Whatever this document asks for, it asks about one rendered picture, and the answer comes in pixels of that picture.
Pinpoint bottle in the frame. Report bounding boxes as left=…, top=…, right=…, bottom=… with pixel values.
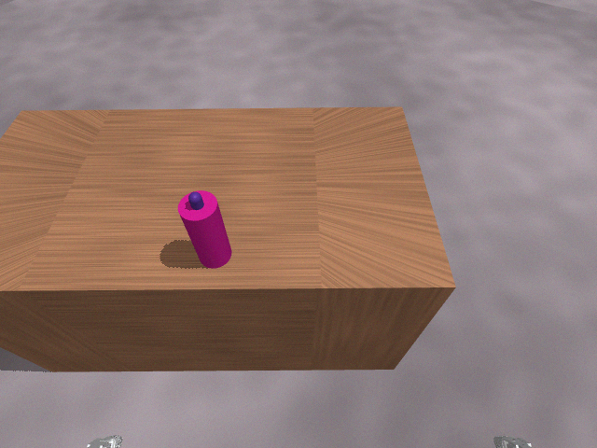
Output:
left=178, top=190, right=231, bottom=269

